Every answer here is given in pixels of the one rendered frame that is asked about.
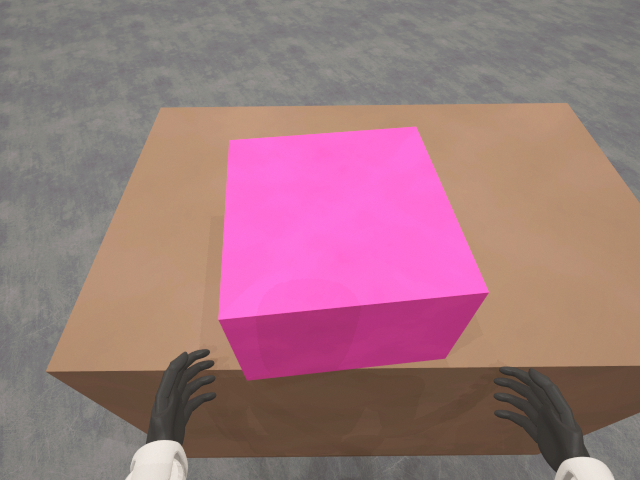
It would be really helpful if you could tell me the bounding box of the carton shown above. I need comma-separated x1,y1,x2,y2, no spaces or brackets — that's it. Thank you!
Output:
218,127,489,381

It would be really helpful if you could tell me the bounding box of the right robot hand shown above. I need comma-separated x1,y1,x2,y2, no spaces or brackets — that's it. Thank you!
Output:
494,366,590,472

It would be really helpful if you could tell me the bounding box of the left robot hand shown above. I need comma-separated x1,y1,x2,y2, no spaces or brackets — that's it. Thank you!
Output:
146,349,216,446

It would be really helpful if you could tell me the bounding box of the pedestal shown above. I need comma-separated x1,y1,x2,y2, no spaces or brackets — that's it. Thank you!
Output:
46,103,640,458

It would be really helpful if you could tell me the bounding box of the robot left forearm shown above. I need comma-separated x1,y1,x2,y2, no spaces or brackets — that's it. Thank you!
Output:
125,440,188,480

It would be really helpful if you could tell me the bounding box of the robot right forearm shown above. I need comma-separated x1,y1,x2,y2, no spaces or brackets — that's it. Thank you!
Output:
555,457,614,480

